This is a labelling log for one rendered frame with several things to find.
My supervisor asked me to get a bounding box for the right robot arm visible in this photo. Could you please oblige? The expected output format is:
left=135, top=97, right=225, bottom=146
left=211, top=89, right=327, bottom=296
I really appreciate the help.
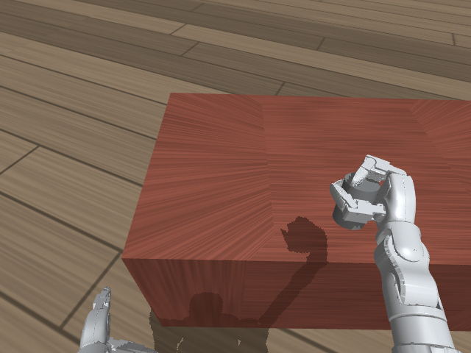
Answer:
left=374, top=221, right=461, bottom=353

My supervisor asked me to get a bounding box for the left robot hand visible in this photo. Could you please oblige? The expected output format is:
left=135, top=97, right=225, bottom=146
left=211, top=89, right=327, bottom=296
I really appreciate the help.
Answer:
left=79, top=287, right=158, bottom=353

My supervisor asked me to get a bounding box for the can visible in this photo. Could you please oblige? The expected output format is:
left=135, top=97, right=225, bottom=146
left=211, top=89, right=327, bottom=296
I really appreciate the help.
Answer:
left=333, top=173, right=380, bottom=230

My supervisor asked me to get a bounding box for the right robot hand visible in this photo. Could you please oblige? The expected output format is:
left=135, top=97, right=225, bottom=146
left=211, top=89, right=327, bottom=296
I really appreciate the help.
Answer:
left=330, top=155, right=416, bottom=230

